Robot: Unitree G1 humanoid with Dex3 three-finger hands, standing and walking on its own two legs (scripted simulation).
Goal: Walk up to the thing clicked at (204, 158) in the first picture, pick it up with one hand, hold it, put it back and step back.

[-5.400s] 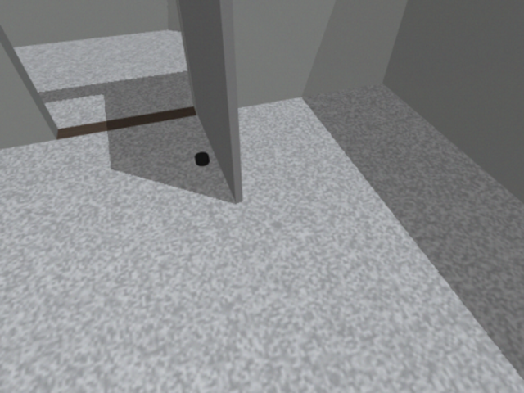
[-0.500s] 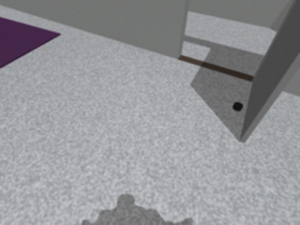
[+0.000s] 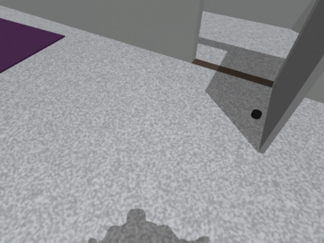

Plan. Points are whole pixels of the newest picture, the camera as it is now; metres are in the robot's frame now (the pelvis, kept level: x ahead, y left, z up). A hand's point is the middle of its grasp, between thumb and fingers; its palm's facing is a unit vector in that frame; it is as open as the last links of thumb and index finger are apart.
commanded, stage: stand
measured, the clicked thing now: (256, 114) +1.25 -0.82 -0.76
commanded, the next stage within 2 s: walk up in 0.34 s
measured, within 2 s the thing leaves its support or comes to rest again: neither
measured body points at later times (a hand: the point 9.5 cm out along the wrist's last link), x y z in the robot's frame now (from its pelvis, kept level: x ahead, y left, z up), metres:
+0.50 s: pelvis -0.01 +0.02 -0.01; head +0.02 +0.02 +0.44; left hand +0.08 +0.32 -0.14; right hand +0.07 -0.31 -0.13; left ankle +0.02 +0.14 -0.75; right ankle -0.01 -0.12 -0.75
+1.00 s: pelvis -0.02 +0.01 -0.02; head +0.01 -0.02 +0.42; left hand +0.15 +0.29 -0.13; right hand -0.05 -0.32 -0.15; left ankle +0.03 +0.14 -0.71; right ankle -0.03 -0.11 -0.75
